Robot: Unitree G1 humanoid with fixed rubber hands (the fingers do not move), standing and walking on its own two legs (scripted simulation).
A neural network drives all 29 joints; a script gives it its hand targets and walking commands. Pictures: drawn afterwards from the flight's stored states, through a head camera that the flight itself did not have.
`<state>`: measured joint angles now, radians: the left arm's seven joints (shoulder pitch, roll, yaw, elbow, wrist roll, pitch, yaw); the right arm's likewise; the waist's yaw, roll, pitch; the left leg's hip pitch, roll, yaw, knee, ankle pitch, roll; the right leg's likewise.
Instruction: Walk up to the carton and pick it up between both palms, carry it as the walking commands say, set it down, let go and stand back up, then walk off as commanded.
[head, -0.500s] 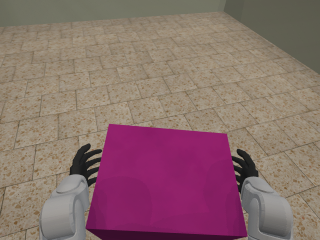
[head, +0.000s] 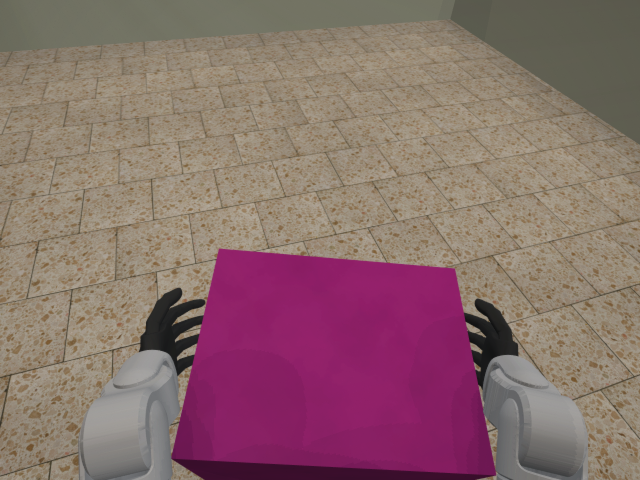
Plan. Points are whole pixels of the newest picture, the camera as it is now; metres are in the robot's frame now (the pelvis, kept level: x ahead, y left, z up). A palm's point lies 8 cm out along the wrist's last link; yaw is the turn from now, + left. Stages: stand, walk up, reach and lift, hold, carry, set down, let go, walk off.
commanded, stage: carry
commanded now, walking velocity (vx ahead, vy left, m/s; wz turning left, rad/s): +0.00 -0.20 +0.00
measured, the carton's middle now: (326, 379) +0.26 +0.00 -0.01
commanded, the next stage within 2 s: none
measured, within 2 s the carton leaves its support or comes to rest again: neither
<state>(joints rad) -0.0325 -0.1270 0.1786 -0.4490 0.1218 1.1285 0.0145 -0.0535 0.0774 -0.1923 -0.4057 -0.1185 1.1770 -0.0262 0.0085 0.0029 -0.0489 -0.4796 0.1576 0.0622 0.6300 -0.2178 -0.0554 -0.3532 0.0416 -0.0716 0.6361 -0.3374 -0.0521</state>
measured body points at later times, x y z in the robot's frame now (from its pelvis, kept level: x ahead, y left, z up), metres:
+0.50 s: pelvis +0.00 -0.02 +0.00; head +0.01 -0.02 +0.45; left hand +0.26 +0.16 +0.07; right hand +0.26 -0.21 +0.06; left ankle +0.04 +0.14 -0.71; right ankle +0.00 -0.11 -0.72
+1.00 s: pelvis -0.01 -0.07 +0.01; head -0.02 -0.08 +0.46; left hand +0.25 +0.11 +0.09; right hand +0.25 -0.26 +0.08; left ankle +0.00 +0.09 -0.72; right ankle +0.02 -0.16 -0.72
